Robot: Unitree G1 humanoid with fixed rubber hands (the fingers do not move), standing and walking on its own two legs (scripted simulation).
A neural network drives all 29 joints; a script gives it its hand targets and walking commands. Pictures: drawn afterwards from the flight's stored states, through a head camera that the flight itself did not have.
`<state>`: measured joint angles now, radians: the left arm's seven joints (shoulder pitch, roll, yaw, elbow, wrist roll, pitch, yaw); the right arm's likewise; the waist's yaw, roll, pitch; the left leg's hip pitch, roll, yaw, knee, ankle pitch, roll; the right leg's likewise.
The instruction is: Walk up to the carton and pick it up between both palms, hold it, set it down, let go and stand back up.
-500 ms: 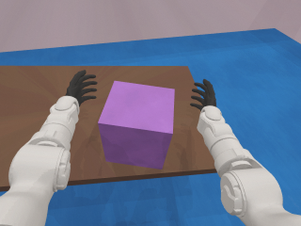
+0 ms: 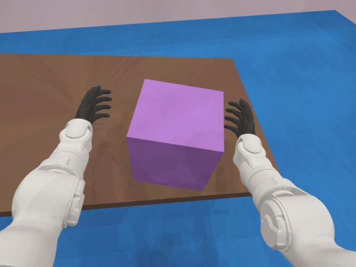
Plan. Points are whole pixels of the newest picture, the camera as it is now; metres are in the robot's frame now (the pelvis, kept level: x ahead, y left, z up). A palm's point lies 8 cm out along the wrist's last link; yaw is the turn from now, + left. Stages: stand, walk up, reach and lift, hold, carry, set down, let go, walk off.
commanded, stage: reach and lift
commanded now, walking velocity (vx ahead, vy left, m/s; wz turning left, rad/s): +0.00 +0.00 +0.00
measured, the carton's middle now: (175, 138) +0.45 +0.02 -0.02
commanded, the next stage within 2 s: none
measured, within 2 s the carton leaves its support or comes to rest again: neither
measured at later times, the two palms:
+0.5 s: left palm (115, 127) +0.45 +0.17 +0.02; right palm (236, 138) +0.42 -0.13 +0.04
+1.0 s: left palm (119, 131) +0.44 +0.16 +0.02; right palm (240, 143) +0.41 -0.13 +0.04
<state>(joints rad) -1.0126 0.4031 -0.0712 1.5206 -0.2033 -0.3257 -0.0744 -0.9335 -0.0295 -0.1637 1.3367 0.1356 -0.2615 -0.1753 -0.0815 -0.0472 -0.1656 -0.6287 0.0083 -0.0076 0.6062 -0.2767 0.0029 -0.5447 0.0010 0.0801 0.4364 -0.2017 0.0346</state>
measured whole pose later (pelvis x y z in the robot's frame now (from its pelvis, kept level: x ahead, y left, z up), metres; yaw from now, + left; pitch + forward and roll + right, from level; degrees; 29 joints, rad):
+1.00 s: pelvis -0.01 -0.01 +0.00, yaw +1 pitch +18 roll -2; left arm -1.01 0.23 0.44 1.52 0.18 -0.44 -0.05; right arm -0.87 0.17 -0.70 1.13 -0.52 -0.37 -0.15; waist -0.08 -0.04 -0.10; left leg -0.64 0.01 -0.01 0.55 -0.23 0.01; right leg -0.58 0.00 0.07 0.44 -0.18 0.04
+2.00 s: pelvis -0.01 -0.02 +0.00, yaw +1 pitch +18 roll -2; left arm -1.01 0.23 0.44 1.52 0.19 -0.42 -0.06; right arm -0.84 0.18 -0.66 1.12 -0.48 -0.38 -0.20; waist -0.08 -0.04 -0.11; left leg -0.63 0.01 -0.01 0.55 -0.23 0.01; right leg -0.58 0.00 0.07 0.44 -0.18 0.04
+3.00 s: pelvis -0.04 -0.04 +0.01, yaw +1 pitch +5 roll +0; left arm -0.96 0.22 0.27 1.32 0.17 -0.13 -0.03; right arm -0.79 0.16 -0.38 0.94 -0.15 -0.07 -0.25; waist -0.06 -0.03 -0.12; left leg -0.37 0.01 -0.01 0.45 -0.17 -0.01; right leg -0.35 0.00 0.07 0.43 -0.17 0.04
